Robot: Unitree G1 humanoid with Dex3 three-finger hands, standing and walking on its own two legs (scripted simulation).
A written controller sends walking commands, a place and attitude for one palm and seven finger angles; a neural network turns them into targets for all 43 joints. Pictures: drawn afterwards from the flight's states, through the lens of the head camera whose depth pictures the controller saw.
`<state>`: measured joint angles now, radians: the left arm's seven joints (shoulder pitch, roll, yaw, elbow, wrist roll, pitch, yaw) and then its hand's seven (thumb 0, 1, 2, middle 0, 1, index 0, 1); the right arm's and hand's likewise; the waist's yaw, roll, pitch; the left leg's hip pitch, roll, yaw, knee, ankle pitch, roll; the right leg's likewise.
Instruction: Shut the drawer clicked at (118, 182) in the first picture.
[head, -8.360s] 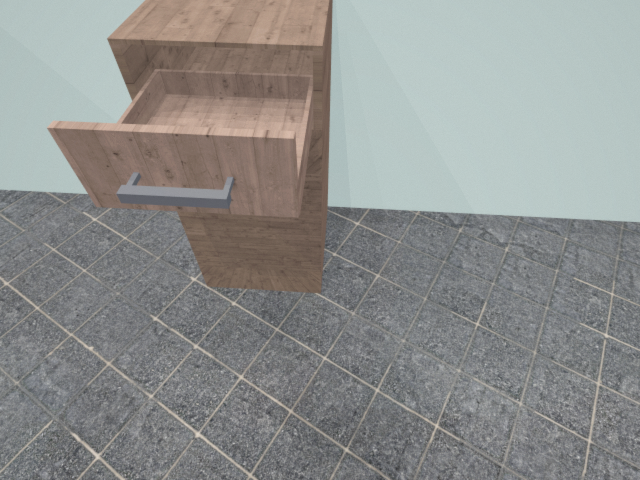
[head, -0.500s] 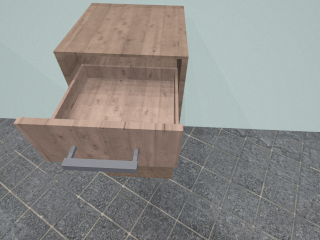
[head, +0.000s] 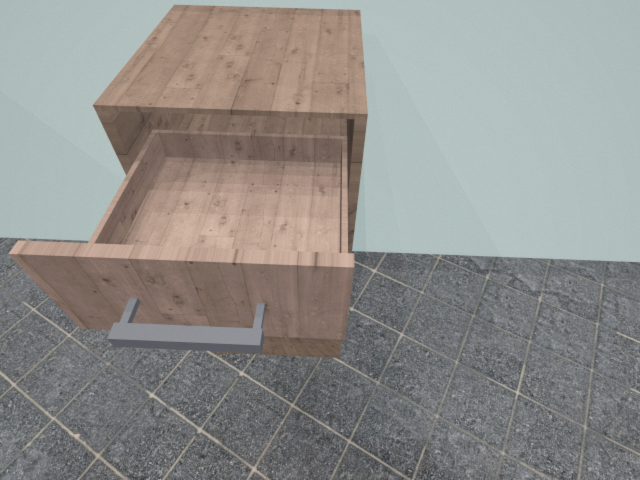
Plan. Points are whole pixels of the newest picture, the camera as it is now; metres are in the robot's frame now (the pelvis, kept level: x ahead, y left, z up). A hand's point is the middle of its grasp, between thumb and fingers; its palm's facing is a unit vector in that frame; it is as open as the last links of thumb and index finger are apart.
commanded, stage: raise the hand and make a fist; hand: left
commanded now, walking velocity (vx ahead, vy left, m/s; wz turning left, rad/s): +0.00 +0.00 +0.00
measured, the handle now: (192, 322) +0.29 +0.18 +0.04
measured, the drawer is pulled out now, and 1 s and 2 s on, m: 0.29 0.29 0.29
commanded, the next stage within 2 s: bring the fist close to the handle in 1.88 s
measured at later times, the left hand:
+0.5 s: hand out of the picture +0.09 +0.15 +0.01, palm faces +0.19 -0.97 -0.13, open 5.5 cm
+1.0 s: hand out of the picture +0.11 +0.16 +0.05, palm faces +0.02 -1.00 -0.04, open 3.3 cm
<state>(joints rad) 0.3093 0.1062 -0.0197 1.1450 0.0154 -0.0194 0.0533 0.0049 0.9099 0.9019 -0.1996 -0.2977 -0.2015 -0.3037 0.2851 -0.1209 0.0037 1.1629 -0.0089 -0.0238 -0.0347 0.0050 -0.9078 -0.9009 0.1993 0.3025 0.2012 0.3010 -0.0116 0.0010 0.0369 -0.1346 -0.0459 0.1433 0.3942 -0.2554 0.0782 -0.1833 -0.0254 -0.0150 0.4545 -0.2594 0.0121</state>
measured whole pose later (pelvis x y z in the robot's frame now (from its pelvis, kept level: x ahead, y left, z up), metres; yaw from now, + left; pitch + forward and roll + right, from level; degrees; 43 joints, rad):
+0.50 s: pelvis -0.02 -0.06 -0.06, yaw +7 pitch +7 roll -1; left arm 0.70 0.25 0.16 -0.09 -0.27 -0.56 -0.27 0.02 0.90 0.90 -0.56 -0.68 -0.53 -0.68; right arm 0.13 -0.29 -0.06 0.50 0.03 -0.27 -0.01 0.01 -0.91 -0.90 0.20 0.30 0.20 0.30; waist 0.04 0.00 -0.11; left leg -0.63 0.02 -0.01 0.98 -0.47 -0.01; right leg -0.59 0.03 -0.16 0.93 -0.47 -0.10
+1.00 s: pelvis -0.02 -0.03 -0.03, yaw +5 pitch +5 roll -1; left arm 0.72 0.22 0.16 -0.30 -0.32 -0.31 -0.36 0.02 0.90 0.90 -1.05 -1.22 -1.05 -1.22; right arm 0.28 -0.28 -0.02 0.60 0.07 -0.33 -0.05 0.02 -0.90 -0.90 0.20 0.30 0.20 0.30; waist 0.02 0.05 -0.08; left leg -0.48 0.00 0.04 0.81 -0.42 0.04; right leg -0.46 0.02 -0.10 0.77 -0.40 -0.04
